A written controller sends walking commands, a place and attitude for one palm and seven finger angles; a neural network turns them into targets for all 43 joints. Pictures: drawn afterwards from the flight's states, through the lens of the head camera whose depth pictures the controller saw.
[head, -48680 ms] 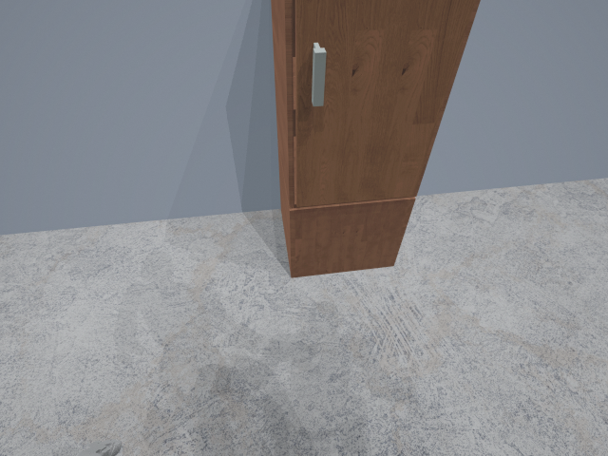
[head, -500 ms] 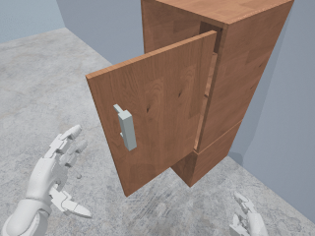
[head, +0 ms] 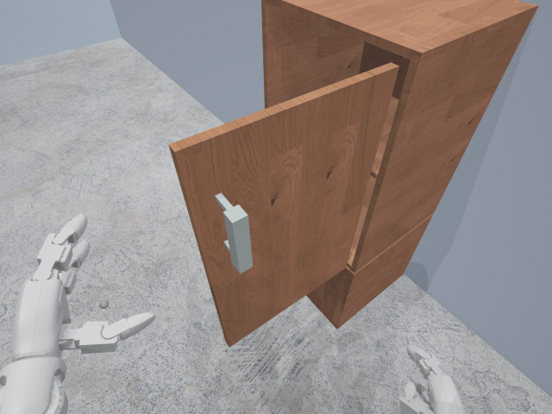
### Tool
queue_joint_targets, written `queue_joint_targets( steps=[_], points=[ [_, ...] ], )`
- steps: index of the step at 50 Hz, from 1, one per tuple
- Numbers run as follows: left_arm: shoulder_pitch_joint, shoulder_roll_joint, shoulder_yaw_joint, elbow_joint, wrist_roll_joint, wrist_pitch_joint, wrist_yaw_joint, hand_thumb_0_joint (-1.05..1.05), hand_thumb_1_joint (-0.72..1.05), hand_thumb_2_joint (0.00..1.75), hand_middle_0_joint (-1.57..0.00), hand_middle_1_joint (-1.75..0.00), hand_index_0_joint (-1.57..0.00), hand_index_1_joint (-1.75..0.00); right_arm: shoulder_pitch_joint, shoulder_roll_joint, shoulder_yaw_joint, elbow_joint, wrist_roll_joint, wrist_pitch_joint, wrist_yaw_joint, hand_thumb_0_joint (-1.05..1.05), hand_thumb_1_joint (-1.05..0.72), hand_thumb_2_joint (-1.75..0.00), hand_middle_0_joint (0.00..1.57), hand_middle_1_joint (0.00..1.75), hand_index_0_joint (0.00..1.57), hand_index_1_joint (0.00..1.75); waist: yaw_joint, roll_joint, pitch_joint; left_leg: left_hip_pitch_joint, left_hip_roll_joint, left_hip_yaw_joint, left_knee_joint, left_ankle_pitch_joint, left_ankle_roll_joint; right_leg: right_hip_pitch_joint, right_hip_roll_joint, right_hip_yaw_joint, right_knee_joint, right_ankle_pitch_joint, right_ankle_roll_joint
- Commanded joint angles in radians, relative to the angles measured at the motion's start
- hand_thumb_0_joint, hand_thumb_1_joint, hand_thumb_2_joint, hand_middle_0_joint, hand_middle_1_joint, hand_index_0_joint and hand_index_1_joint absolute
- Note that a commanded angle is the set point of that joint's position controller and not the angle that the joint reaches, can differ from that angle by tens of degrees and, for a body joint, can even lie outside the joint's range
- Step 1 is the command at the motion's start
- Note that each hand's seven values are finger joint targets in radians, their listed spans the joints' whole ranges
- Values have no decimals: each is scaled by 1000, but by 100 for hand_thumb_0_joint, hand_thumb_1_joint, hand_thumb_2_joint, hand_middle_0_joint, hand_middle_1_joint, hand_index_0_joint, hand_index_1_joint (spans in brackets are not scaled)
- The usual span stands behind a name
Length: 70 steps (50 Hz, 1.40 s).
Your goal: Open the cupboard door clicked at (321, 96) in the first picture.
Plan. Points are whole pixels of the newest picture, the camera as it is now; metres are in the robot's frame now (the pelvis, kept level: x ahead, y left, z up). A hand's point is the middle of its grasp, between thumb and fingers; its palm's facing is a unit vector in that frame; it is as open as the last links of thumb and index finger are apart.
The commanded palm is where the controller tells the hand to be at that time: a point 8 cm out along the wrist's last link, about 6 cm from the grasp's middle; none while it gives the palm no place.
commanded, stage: draw the hand back to the body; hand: left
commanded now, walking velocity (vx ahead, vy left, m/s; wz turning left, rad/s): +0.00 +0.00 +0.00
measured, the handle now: (232, 232) +0.34 +0.11 +0.09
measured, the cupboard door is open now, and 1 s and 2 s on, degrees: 88 88 88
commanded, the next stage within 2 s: step back with the hand held close in 0.76 s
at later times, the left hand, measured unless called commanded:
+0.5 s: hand (87, 273) +0.22 +0.26 +0.14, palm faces +0.44 -0.81 -0.39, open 8.0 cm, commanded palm +0.17 +0.29 +0.16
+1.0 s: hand (87, 274) +0.21 +0.24 +0.16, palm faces +0.41 -0.79 -0.45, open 7.4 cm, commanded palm +0.16 +0.28 +0.17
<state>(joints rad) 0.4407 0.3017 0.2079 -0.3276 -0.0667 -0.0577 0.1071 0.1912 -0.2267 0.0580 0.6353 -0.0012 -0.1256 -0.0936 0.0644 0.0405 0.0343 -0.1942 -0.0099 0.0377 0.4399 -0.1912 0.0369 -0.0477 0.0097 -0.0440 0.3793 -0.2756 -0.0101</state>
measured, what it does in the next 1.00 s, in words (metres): stands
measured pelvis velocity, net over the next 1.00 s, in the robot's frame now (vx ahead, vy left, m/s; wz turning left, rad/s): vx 0.01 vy -0.02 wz -0.01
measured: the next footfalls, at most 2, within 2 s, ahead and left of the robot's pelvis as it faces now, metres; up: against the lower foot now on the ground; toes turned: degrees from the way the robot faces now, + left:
none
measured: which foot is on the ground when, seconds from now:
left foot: down 0.00-1.00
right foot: down 0.00-1.00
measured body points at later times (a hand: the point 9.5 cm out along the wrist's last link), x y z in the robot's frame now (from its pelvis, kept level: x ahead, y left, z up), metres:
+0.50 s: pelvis +0.02 -0.01 +0.00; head +0.02 -0.03 +0.45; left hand +0.19 +0.30 +0.16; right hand +0.21 -0.24 -0.08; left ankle +0.03 +0.09 -0.74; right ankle -0.04 -0.11 -0.74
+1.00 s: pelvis +0.01 -0.02 +0.00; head +0.01 -0.04 +0.45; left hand +0.18 +0.28 +0.19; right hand +0.20 -0.25 -0.09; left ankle +0.03 +0.09 -0.74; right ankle -0.04 -0.11 -0.74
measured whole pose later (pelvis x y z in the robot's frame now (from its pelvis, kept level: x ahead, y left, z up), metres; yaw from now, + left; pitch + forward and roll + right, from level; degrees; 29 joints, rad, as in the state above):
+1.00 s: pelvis +0.01 -0.02 +0.00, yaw -1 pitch -1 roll -1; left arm 0.49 0.37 0.38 -0.41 -0.07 -0.12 0.10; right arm 0.17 -0.24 0.02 0.61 0.01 -0.02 -0.08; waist 0.04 0.06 0.01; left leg -0.21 0.03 0.03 0.44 -0.21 0.01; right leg -0.05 0.05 -0.04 0.33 -0.26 -0.04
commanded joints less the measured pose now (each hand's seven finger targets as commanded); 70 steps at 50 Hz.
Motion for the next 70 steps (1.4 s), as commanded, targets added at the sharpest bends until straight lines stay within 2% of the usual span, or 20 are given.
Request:
queue_joint_targets(
  steps=[1, 5, 10, 18, 19, 23, 28, 35, 43, 44, 45, 46, 47, 49, 51, 55, 57, 63, 67, 70],
  points=[
    [-81, 186, 135, -214, 10, -78, 30, 0, 27, 63, -18, -30, -18, -30, -136, -115, -55, -155, -4, -36, 3, 0, -90, -90, 20, 30, 20, 30, -5, -5, -110, 172, 36, -59, -87, 143, -15, -82, 2, 17, -87, 159, -16],
    [-72, 180, 144, -238, 8, -79, 25, 0, 41, 69, -18, -30, -18, -30, -134, -109, -59, -160, -1, -18, 12, 0, -90, -90, 20, 30, 20, 30, -5, 49, -119, 190, 38, -51, -82, 203, -19, -73, -1, 18, -77, 209, -15],
    [-61, 206, 191, -235, 3, -76, 24, 0, 58, 76, -19, -30, -19, -30, -132, -109, -67, -164, -1, -3, 19, 0, -90, -90, 20, 30, 20, 30, -1, -1, -118, 187, 40, -43, -73, 239, -17, -66, 1, 17, -77, 250, -11],
    [-84, 237, 236, -256, -4, -72, 23, 0, 87, 88, -20, -30, -20, -30, -132, -107, -73, -163, 4, 11, 20, 0, -90, -90, 20, 30, 20, 30, 0, 58, -127, 203, 35, -30, -53, 294, -15, -61, -5, 23, -77, 312, -8],
    [-80, 244, 249, -251, -6, -73, 24, 0, 90, 90, -20, -30, -20, -30, -129, -106, -73, -163, 3, 11, 20, 0, -90, -90, 20, 30, 20, 30, 1, 33, -129, 200, 34, -32, -54, 291, -14, -59, -4, 20, -76, 312, -7],
    [-59, 212, 217, -220, -10, -65, 17, 0, 90, 90, -20, -30, -20, -30, -134, -108, -76, -165, 5, 19, 21, 0, -90, -90, 20, 30, 20, 30, -2, -8, -114, 194, 31, -22, -51, 291, -8, -61, -6, 21, -79, 341, -1],
    [-80, 236, 233, -247, -8, -71, 19, 0, 90, 90, -20, -30, -20, -30, -137, -107, -79, -164, 3, 20, 17, 0, -90, -90, 20, 30, 20, 30, 1, 24, -133, 202, 26, -18, -46, 284, -6, -56, -10, 27, -82, 348, -2],
    [-83, 233, 236, -232, -14, -76, 17, 0, 90, 90, -20, -30, -20, -30, -145, -101, -77, -160, 5, 18, 11, 0, -90, -90, 20, 30, 20, 30, 0, 32, -99, 195, 23, -11, -50, 237, -5, -74, -12, 33, -102, 316, 1],
    [-74, 232, 238, -212, -17, -85, 14, 0, 90, 90, -20, -30, -20, -30, -148, -101, -80, -155, 4, 15, 9, 0, -90, -90, 20, 30, 20, 30, 1, -20, -96, 190, 22, -9, -53, 220, -1, -70, -14, 34, -109, 317, 7],
    [-115, 268, 255, -357, -17, -102, 18, 0, 90, 90, -20, -30, -20, -30, -160, -101, -80, -177, 6, 4, 10, 0, -90, -90, 20, 30, 20, 30, 9, 46, -156, 213, 20, -10, -41, 238, 0, -52, -20, 45, -106, 341, 6],
    [-143, 393, 378, -398, -12, -139, 25, 0, 90, 90, -20, -30, -20, -30, -140, -121, -80, -197, 12, 26, 10, 0, -90, -90, 20, 30, 20, 30, -34, 26, -65, 162, 39, -29, 17, 225, 17, -175, -69, 110, -142, 443, 24],
    [-115, 382, 376, -348, -5, -148, 23, 0, 90, 90, -20, -30, -20, -30, -140, -110, -79, -180, 9, 45, 9, 0, -90, -90, 20, 30, 20, 30, -34, 14, -60, 131, 36, -39, 31, 214, 12, -163, -92, 103, -128, 496, 20],
    [0, 289, 306, -275, -8, -135, 12, 0, 90, 90, -20, -30, -20, -30, -140, -108, -84, -180, 7, 57, 8, 0, -90, -90, 20, 30, 20, 30, -41, -32, -73, 130, 40, -32, 42, 230, 10, -169, -96, 93, -110, 522, 30],
    [75, 241, 267, -251, -4, -122, 5, 0, 90, 90, -20, -30, -20, -30, -123, -119, -95, -200, 12, 79, 12, 0, -90, -90, 20, 30, 20, 30, -44, -15, -138, 142, 56, -20, 42, 301, 11, -153, -93, 74, -69, 538, 44],
    [90, 244, 266, -254, -3, -117, 9, 0, 90, 90, -20, -30, -20, -30, -120, -122, -101, -208, 17, 94, 8, 0, -90, -90, 20, 30, 20, 30, -46, 6, -167, 150, 68, -22, 39, 360, 11, -150, -87, 61, -50, 531, 50],
    [90, 291, 304, -284, -6, -110, 19, 0, 90, 90, -20, -30, -20, -30, -122, -118, -108, -234, 26, 120, 1, 0, -90, -90, 20, 30, 20, 30, -50, -82, -195, 136, 85, -23, 42, 375, 7, -156, -81, 64, -24, 526, 49],
    [98, 306, 316, -301, -9, -109, 27, 0, 90, 90, -20, -30, -20, -30, -124, -115, -106, -241, 27, 124, -3, 0, -90, -90, 20, 30, 20, 30, -49, -62, -192, 109, 87, -31, 40, 366, 7, -152, -86, 69, -9, 510, 42],
    [121, 317, 325, -386, -6, -124, 45, 0, 90, 90, -20, -30, -20, -30, -113, -120, -108, -261, 27, 117, -4, 0, -90, -90, 20, 30, 20, 30, -50, 23, -190, 30, 107, -58, 15, 274, 6, -155, -73, 85, 23, 351, 25],
    [125, 310, 335, -407, 2, -148, 53, 0, 90, 90, -20, -30, -20, -30, -105, -129, -106, -263, 21, 92, -1, 0, -90, -90, 20, 30, 20, 30, -52, 84, -133, -124, 140, -130, -88, -15, 16, -135, -34, 77, 55, 103, 11],
    [117, 292, 346, -399, 16, -169, 57, 0, 90, 90, -20, -30, -20, -30, -102, -140, -109, -268, 16, 68, 2, 0, -90, -90, 20, 30, 20, 30, -51, 160, -90, -331, 182, -199, -211, -367, 39, -47, 6, 58, 148, -39, 8]
  ],
)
